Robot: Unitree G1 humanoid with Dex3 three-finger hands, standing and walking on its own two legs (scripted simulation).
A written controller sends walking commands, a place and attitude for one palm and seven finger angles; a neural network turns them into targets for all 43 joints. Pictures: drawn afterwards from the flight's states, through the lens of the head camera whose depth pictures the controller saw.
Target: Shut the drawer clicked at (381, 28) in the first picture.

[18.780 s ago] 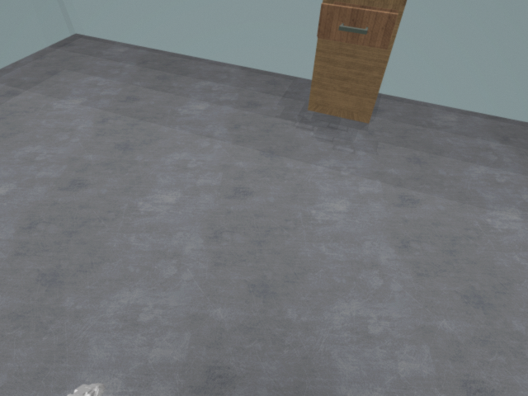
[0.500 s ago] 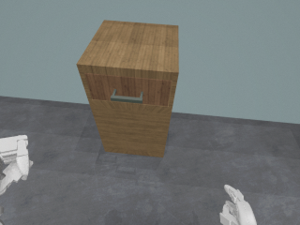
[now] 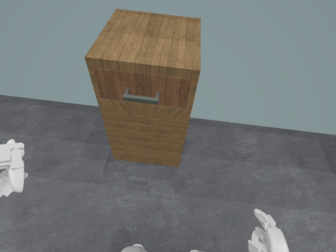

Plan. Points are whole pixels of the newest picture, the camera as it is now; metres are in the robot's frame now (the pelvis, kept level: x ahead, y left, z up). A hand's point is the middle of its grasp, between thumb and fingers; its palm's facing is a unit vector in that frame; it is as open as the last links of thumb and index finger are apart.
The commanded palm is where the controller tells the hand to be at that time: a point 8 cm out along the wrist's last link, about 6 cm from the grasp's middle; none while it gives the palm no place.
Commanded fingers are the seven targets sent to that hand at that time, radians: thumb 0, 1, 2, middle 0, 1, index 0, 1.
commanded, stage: step back with the hand held close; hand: left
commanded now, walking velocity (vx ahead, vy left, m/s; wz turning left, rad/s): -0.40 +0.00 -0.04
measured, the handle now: (141, 95) +0.70 +0.12 -0.11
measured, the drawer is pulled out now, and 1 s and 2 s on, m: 0.00 0.00 0.00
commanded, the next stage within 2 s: stop stepping back and stand still in 0.42 s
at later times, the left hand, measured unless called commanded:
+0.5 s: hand out of the picture +0.13 +0.24 +0.19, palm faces +0.30 -0.84 -0.45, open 3.2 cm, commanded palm +0.06 +0.27 +0.19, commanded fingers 0.00 0.90 0.90 -1.40 -1.60 -1.40 -1.60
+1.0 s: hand out of the picture +0.05 +0.21 +0.18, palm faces +0.30 -0.85 -0.43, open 3.2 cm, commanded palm -0.01 +0.25 +0.19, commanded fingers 0.00 0.90 0.90 -1.40 -1.60 -1.40 -1.60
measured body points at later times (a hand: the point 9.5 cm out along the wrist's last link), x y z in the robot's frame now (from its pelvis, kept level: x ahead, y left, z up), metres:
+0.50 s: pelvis -0.08 +0.00 +0.02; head -0.04 +0.04 +0.47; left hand +0.10 +0.28 +0.21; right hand +0.08 -0.24 -0.05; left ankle +0.00 +0.10 -0.72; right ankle -0.12 -0.12 -0.68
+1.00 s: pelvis -0.16 -0.02 +0.01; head -0.17 +0.00 +0.46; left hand +0.03 +0.25 +0.20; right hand -0.05 -0.27 -0.07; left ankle -0.12 +0.10 -0.72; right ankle -0.19 -0.13 -0.72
